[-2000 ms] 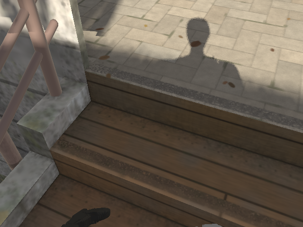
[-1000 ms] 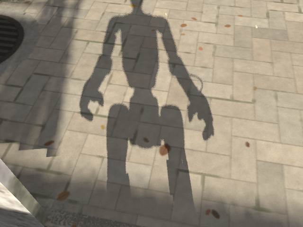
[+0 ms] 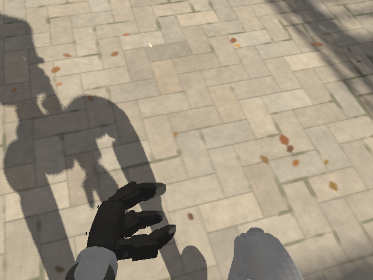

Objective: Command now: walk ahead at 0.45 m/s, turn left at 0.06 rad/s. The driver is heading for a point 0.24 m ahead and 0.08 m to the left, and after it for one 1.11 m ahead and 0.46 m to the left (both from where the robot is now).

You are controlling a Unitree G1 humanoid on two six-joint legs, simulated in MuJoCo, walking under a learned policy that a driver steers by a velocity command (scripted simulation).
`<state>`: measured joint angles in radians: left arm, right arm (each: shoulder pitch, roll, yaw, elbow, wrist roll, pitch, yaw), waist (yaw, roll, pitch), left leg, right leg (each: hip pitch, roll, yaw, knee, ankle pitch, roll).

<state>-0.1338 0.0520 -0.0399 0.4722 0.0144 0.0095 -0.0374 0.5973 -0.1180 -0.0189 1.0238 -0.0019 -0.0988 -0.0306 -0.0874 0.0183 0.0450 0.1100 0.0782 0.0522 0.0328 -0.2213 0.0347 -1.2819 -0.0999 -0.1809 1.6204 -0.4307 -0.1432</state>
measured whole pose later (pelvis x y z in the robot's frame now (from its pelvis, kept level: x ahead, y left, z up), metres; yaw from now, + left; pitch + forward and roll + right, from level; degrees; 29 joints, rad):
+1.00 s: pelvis +0.59 +0.05 +0.16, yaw +31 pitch +3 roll +0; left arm 0.02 0.23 0.01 0.63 0.04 -0.03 -0.02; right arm 0.43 -0.26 -0.06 0.78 -0.01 -0.06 0.00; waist -0.10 -0.04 0.02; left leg -0.01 -0.15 -0.14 0.30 -0.32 0.13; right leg -0.72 -0.10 0.04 0.73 -0.04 0.04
